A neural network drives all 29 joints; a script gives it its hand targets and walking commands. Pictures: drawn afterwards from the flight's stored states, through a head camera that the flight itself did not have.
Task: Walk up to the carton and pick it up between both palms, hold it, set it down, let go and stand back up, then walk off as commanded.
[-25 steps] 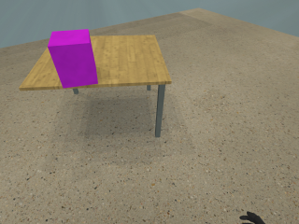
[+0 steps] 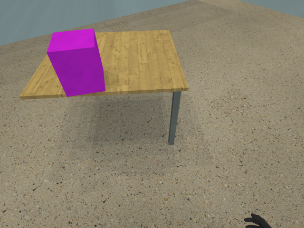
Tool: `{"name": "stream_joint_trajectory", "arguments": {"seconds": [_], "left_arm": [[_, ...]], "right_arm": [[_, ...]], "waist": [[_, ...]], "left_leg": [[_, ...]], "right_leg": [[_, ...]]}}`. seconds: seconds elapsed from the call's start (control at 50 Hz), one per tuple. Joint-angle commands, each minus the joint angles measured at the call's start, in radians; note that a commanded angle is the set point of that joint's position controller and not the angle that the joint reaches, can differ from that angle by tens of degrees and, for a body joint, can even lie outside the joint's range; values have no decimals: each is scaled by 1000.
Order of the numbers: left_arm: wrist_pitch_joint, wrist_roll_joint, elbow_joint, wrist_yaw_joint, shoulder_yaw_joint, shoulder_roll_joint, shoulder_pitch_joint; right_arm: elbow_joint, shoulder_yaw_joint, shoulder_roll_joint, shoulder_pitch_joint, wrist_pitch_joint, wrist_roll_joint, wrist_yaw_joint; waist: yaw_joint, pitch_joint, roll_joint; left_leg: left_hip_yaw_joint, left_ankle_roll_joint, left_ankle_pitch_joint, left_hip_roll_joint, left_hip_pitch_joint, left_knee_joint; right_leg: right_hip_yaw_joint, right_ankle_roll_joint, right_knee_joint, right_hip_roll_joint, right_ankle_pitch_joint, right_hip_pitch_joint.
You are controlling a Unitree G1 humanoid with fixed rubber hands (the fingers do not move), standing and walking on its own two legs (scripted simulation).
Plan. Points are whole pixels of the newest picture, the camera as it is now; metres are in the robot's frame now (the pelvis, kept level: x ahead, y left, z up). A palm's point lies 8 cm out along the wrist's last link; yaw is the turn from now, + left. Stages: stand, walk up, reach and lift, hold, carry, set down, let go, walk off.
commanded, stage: walk up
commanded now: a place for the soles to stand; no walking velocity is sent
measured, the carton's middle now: (80, 62) +0.91 +0.36 -0.03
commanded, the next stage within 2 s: none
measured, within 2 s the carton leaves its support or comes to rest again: neither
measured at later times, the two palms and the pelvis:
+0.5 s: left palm (8, 200) +0.23 +0.38 -0.04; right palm (246, 217) +0.19 -0.26 -0.08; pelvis +0.13 +0.05 +0.01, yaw +3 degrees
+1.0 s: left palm (1, 177) +0.31 +0.46 -0.06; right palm (206, 160) +0.36 -0.19 -0.08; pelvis +0.24 +0.12 +0.00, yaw +4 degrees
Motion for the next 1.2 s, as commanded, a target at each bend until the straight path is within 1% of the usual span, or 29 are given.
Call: {"name": "stream_joint_trajectory", "arguments": {"seconds": [0.0, 0.08, 0.1, 0.12, 0.14, 0.16, 0.2, 0.28, 0.38, 0.42, 0.46, 0.48, 0.52, 0.54, 0.6, 0.76, 0.8, 0.82, 0.84, 0.86, 0.88, 0.9, 0.98, 1.04, 1.1, 1.12, 1.14, 1.16, 1.18], "left_arm": [[-24, 46, -67, 30, 142, 300, 63], [-21, 32, -88, 19, 142, 303, -108], [-10, 32, -81, 10, 117, 245, -74], [-7, 13, -76, -1, 65, 121, -5], [-5, -9, -127, 1, 59, 102, -57], [6, -6, -162, 5, 77, 171, -122], [11, -5, -111, -2, 81, 191, -77], [-5, 0, -79, 0, 78, 195, -54], [9, 0, -84, -3, 81, 166, -71], [7, -8, -72, -3, 83, 140, -34], [-25, 1, -21, 13, 82, 141, 68], [-19, 12, 12, 19, 93, 182, 127], [-6, 42, -37, 33, 140, 298, 199], [5, 48, -65, 46, 157, 344, 144], [-10, 37, -66, 46, 146, 301, 45], [-17, 50, -73, 39, 152, 299, 14], [-2, 34, -82, 34, 147, 285, -94], [6, 26, -80, 29, 117, 219, -82], [2, 6, -60, 17, 67, 137, 0], [5, -9, -110, 15, 58, 115, -66], [19, -1, -131, 30, 81, 152, -126], [25, -2, -132, 28, 84, 183, -127], [0, -5, -50, 17, 78, 174, -27], [-5, -13, -52, 27, 73, 167, 7], [-19, 9, 7, 32, 87, 146, 128], [-14, 15, 15, 41, 109, 208, 201], [-11, 47, -2, 49, 144, 297, 242], [2, 50, -21, 62, 151, 321, 193], [-4, 41, -51, 64, 167, 337, 141]], "right_arm": [[-145, -60, -193, -141, -5, 15, 8], [-68, -71, -181, 10, -14, 15, 23], [-15, -85, -226, 142, -26, 13, 7], [15, -124, -337, 192, -34, -9, -18], [-27, -108, -356, 122, -35, 0, -20], [-34, -101, -351, 110, -27, 18, -24], [-32, -99, -343, 42, -19, 19, -36], [-36, -63, -265, 125, -37, 22, -37], [-88, -48, -257, 93, -22, 14, -27], [-77, -46, -253, 64, -16, 12, -17], [-102, -37, -211, 14, -4, 28, -12], [-101, -31, -191, -3, -11, 29, -5], [-134, -4, -132, 54, -20, 1, -17], [-158, -45, -225, -11, 9, -2, -31], [-129, -63, -251, 15, 15, 8, -5], [-122, -65, -214, -114, 12, -7, 21], [-62, -67, -191, 35, -4, 4, 12], [-14, -74, -208, 140, -20, 4, 0], [8, -106, -307, 171, -27, -17, -14], [-11, -100, -358, 127, -25, 0, -20], [-35, -101, -340, 90, -18, 5, -13], [-32, -96, -342, 86, -9, 19, -15], [-33, -69, -291, 113, -13, 11, -25], [-79, -50, -262, 25, -2, 4, -21], [-119, -30, -202, -74, 18, 14, -5], [-114, -17, -180, -33, 10, 11, -5], [-153, -3, -113, -43, 4, 13, -9], [-162, -35, -218, -86, 28, -4, -24], [-179, -52, -232, -91, 36, -3, -29]], "waist": [[54, 7, -160], [-70, 7, -191], [-141, -134, 34], [-162, -202, 310], [-128, -119, 300], [-135, -54, 125], [-72, 26, 104], [-77, -50, 146], [-69, -2, 123], [-48, -18, 173], [13, -117, 51], [48, -188, -43], [74, -143, -223], [74, -94, -146], [19, 38, -107], [36, -11, -220], [-65, -64, -194], [-114, -146, 7], [-136, -172, 244], [-126, -52, 304], [-123, 16, 142], [-122, 43, 198], [-73, -30, 143], [-62, -61, 198], [25, -149, 83], [60, -187, -28], [84, -189, -292], [104, -77, -151], [61, -31, -105]], "left_leg": [[-50, -7, 31, 81, -214, -108], [17, -10, 313, 56, 179, -466], [-6, -6, 227, 3, 415, -527], [-251, 43, 174, 116, 542, -613], [-583, 189, -16, 231, 461, -809], [-664, 191, -170, 301, 355, -880], [-571, 243, -68, 265, 305, -828], [-352, 137, 535, 154, 384, -731], [-309, 230, 241, 207, 255, -774], [-268, 199, 324, 146, 257, -710], [-107, 136, 552, 76, 207, -441], [-63, 102, 382, 48, 65, -345], [-42, 10, -125, -58, -312, 8], [-132, 23, -193, -22, -298, 70], [-160, -24, 33, 42, -297, 55], [-53, -9, 37, 86, -165, -236], [59, -18, 185, 42, 117, -455], [25, -1, 178, -6, 343, -607], [-216, 44, 123, 130, 462, -680], [-483, 141, 11, 228, 384, -806], [-567, 191, -183, 279, 256, -886], [-527, 183, -280, 278, 229, -893], [-306, 220, 521, 183, 354, -698], [-216, 231, 588, 165, 306, -598], [-52, 142, 423, 81, 93, -414], [-25, 105, 340, 45, -18, -226], [-2, 30, -43, -41, -287, -17], [-148, 10, -184, -13, -356, 117], [-194, 8, -117, 51, -364, 174]], "right_leg": [[348, -272, -362, -309, 118, 136], [99, -163, -181, -200, -21, -107], [-21, -109, 136, -113, 22, -194], [-64, -57, 380, -21, -39, -351], [1, -34, 486, 109, -244, -482], [85, -40, 505, 75, -216, -471], [65, -43, 509, 26, -154, -437], [53, -31, 306, 12, -83, -365], [11, -21, 126, 45, -75, -253], [-20, -34, -36, 89, -15, -161], [-80, -46, -309, 124, 245, 112], [-21, -56, -246, 83, 287, 308], [635, -210, -405, -357, -15, 370], [730, -315, -478, -435, -279, 239], [398, -248, -412, -271, -164, 172], [291, -237, -263, -242, 65, 135], [100, -165, -40, -162, 228, 12], [51, -122, 181, -92, 123, -122], [-18, -59, 374, -4, 19, -304], [-7, -42, 431, 111, -217, -485], [79, -35, 474, 76, -251, -469], [80, -41, 474, 72, -201, -478], [5, -37, 270, 46, -216, -363], [-43, -21, 40, 87, -78, -225], [-111, -42, -185, 130, 274, 145], [61, -60, -279, 20, 161, 299], [497, -154, -356, -270, 108, 393], [694, -330, -406, -460, 49, 272], [635, -352, -407, -466, 19, 230]]}}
